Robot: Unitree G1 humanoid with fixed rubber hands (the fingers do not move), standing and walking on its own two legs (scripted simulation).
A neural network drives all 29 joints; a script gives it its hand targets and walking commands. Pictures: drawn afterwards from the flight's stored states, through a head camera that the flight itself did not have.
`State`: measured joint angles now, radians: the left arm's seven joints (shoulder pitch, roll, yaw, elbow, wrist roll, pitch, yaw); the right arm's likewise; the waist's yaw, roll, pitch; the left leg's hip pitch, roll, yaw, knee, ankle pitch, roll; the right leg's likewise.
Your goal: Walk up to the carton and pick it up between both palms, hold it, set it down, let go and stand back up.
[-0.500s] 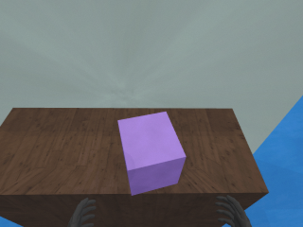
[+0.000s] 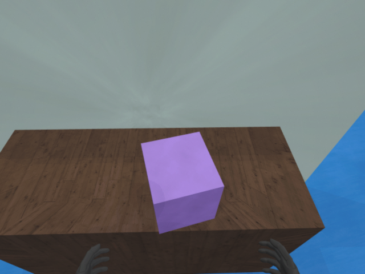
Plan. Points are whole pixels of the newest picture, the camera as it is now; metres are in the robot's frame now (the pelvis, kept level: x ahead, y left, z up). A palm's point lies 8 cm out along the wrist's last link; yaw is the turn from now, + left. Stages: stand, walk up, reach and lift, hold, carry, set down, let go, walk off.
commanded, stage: let go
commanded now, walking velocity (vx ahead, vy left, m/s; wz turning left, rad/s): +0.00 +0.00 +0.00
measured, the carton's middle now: (179, 182) +0.38 +0.03 -0.08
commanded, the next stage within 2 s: stand in 0.28 s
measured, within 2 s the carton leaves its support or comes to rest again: neither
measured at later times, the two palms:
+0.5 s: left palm out of the picture +0.12 +0.28 -0.11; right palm out of the picture +0.11 -0.26 -0.11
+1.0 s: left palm out of the picture +0.07 +0.30 -0.12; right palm out of the picture +0.08 -0.25 -0.12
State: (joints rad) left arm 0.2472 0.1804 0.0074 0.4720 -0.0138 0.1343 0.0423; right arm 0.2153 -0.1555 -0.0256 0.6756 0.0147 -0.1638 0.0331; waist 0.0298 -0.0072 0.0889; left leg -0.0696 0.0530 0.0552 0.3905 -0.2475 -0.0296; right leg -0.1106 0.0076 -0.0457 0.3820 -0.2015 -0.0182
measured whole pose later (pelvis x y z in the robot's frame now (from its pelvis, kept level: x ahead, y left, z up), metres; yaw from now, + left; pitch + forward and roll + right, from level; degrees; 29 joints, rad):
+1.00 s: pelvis +0.01 +0.02 +0.00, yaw +1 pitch -4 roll +0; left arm 0.16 0.30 0.01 1.10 0.01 -0.02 0.00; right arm 0.21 -0.30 0.02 1.01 -0.02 0.00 0.00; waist 0.01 0.01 0.04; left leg -0.04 0.01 0.05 0.37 -0.26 0.01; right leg -0.07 -0.03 -0.05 0.36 -0.22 0.02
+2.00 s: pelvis +0.01 +0.04 +0.00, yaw +1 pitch -3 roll +0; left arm 0.13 0.31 0.00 1.12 0.01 -0.01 0.00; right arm 0.15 -0.30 -0.01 1.09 -0.02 -0.01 0.00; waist 0.00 0.00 0.05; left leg -0.04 -0.02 0.05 0.31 -0.21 0.03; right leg -0.08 -0.06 -0.04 0.32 -0.18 0.04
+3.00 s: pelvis +0.02 +0.02 +0.00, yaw +1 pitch -3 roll +0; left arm 0.11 0.31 -0.01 1.11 0.01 -0.01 0.01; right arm 0.13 -0.30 -0.02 1.11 -0.01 0.00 0.00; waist 0.00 0.00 0.06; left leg -0.02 0.00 0.04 0.29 -0.21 0.01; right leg -0.07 -0.04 -0.05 0.30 -0.18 0.02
